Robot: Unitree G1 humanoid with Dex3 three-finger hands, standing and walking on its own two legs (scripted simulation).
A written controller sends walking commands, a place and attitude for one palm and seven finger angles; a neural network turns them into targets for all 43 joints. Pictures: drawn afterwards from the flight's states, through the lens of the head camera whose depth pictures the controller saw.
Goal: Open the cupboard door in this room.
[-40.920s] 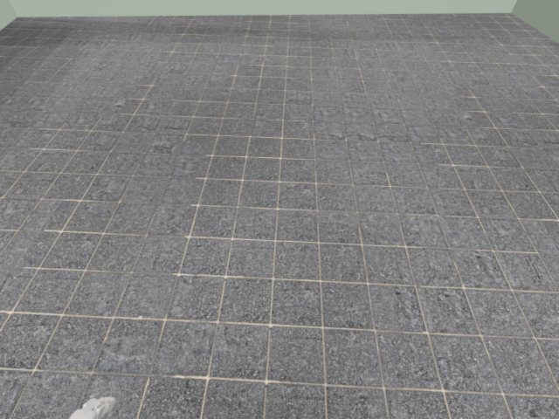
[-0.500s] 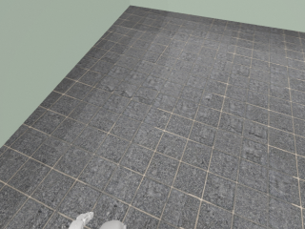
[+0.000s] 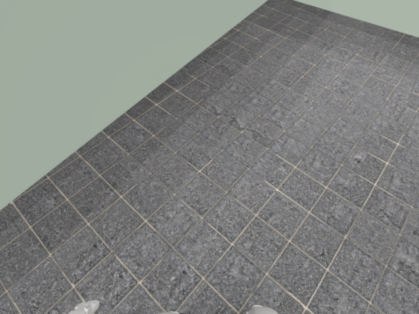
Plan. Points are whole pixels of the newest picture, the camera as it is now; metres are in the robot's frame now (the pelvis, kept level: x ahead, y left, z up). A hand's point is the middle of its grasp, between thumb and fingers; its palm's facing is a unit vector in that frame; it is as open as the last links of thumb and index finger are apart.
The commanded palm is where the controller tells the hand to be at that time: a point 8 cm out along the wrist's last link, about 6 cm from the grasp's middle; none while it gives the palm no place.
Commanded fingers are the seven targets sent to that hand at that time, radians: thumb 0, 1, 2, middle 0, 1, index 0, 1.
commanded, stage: turn to face it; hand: left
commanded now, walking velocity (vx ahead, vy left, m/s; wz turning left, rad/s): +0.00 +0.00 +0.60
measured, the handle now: out of the picture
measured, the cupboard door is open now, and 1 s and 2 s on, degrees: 43 43 43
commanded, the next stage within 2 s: none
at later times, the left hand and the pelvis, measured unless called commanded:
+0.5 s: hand out of the picture -0.02 +0.16 -0.19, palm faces +0.38 -0.90 -0.23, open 7.3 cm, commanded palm none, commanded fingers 0.00 0.90 0.90 -0.20 -0.30 -0.20 -0.30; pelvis +0.01 -0.04 -0.01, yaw +21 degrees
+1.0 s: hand out of the picture +0.03 +0.15 -0.15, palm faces +0.56 -0.77 -0.30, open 7.4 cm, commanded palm none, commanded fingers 0.00 0.90 0.90 -0.20 -0.30 -0.20 -0.30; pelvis +0.05 -0.08 -0.01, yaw +37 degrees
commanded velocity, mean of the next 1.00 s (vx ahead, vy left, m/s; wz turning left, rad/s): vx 0.00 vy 0.00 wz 0.60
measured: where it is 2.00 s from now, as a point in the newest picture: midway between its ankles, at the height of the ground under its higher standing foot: outside the picture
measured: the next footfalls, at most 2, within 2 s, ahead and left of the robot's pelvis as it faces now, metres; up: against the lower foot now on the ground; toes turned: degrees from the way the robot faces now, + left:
right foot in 0.08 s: +0.04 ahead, -0.15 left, +0.00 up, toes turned +2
left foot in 0.50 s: +0.01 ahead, +0.08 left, +0.00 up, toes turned +26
